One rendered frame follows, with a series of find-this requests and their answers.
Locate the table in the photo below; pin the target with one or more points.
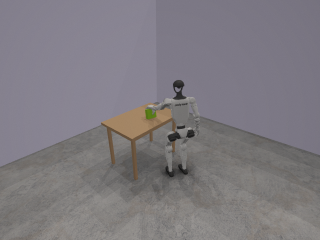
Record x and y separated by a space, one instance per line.
133 125

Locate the left robot forearm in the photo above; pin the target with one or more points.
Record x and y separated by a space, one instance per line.
155 108

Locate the right robot foot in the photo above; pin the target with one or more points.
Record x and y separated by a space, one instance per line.
185 171

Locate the right robot hand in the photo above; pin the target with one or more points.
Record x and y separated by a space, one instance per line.
196 130

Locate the right robot forearm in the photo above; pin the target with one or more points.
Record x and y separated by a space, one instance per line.
197 122

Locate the robot torso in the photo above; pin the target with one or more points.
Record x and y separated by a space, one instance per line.
180 110

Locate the right robot upper arm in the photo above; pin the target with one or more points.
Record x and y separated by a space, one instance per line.
194 107

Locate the left robot hand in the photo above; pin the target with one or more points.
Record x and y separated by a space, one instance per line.
150 107

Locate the sponge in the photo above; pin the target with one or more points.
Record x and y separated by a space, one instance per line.
149 114

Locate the left robot upper arm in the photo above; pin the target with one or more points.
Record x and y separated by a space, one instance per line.
166 102

